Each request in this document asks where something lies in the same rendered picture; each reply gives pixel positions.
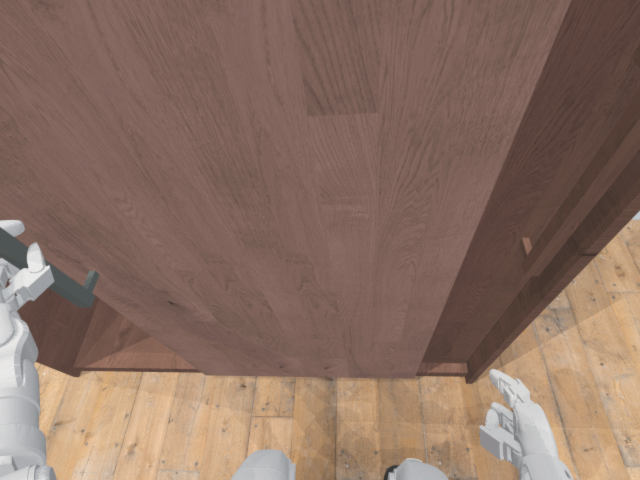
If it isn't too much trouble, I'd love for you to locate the left robot thigh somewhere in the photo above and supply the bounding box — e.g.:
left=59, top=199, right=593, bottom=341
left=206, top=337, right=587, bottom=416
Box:
left=231, top=449, right=296, bottom=480

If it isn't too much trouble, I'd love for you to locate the robot left forearm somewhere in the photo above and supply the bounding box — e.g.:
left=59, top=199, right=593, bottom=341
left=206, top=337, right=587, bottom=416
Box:
left=0, top=303, right=47, bottom=477

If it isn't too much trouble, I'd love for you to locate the wardrobe door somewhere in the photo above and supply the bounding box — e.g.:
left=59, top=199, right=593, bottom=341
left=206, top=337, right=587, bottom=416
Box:
left=0, top=0, right=571, bottom=379
left=421, top=0, right=640, bottom=363

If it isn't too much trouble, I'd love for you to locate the robot right forearm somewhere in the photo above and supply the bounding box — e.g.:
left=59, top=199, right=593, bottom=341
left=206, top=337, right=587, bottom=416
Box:
left=519, top=453, right=573, bottom=480

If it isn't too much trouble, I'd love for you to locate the left robot hand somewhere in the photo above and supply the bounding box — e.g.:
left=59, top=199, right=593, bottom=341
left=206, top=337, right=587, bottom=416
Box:
left=0, top=220, right=54, bottom=310

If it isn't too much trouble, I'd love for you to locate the right robot hand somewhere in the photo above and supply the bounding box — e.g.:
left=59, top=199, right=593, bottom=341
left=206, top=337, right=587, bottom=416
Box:
left=479, top=369, right=559, bottom=469

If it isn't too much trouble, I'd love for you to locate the handle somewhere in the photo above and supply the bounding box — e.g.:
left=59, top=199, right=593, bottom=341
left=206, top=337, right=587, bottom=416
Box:
left=0, top=227, right=99, bottom=308
left=521, top=89, right=640, bottom=276

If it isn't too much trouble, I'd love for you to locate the right robot shin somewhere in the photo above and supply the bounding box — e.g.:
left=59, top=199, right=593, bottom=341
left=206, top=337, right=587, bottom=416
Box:
left=396, top=458, right=423, bottom=469

